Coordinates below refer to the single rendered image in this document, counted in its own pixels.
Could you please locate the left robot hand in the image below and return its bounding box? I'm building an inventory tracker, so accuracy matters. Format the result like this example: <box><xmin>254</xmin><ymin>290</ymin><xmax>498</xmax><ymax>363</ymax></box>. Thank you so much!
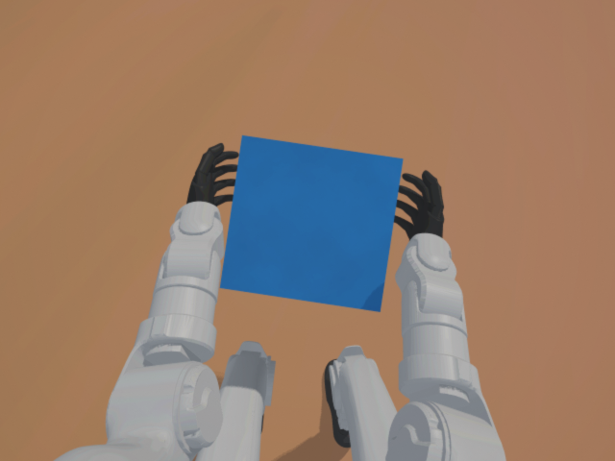
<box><xmin>186</xmin><ymin>143</ymin><xmax>239</xmax><ymax>206</ymax></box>

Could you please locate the right robot forearm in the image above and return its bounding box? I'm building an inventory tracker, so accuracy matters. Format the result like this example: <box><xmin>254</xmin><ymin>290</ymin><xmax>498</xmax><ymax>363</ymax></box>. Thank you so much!
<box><xmin>395</xmin><ymin>233</ymin><xmax>499</xmax><ymax>436</ymax></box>

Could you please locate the robot right shin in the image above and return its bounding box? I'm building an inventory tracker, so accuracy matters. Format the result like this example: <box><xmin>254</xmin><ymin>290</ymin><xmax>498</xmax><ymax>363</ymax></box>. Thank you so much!
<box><xmin>336</xmin><ymin>346</ymin><xmax>379</xmax><ymax>429</ymax></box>

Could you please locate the right robot hand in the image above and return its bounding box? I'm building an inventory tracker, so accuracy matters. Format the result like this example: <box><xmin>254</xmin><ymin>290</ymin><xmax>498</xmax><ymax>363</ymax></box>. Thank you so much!
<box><xmin>394</xmin><ymin>170</ymin><xmax>444</xmax><ymax>240</ymax></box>

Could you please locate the carton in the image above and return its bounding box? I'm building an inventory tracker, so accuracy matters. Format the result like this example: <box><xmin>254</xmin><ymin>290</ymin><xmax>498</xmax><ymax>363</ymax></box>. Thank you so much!
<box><xmin>220</xmin><ymin>135</ymin><xmax>403</xmax><ymax>312</ymax></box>

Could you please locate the left robot forearm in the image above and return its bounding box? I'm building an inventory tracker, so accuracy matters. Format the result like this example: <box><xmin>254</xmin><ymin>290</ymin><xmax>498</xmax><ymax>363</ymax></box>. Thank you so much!
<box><xmin>106</xmin><ymin>202</ymin><xmax>225</xmax><ymax>438</ymax></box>

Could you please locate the right robot foot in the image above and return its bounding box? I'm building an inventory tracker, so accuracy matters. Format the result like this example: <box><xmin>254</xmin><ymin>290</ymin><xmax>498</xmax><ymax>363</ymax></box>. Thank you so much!
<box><xmin>325</xmin><ymin>359</ymin><xmax>351</xmax><ymax>448</ymax></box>

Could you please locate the left robot upper arm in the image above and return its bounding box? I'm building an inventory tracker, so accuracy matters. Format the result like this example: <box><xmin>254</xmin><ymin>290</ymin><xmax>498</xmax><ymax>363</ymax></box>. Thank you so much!
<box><xmin>54</xmin><ymin>361</ymin><xmax>223</xmax><ymax>461</ymax></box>

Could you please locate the right robot upper arm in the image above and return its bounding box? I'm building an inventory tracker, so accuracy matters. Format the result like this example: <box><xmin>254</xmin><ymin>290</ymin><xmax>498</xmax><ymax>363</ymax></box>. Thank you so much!
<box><xmin>385</xmin><ymin>400</ymin><xmax>506</xmax><ymax>461</ymax></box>

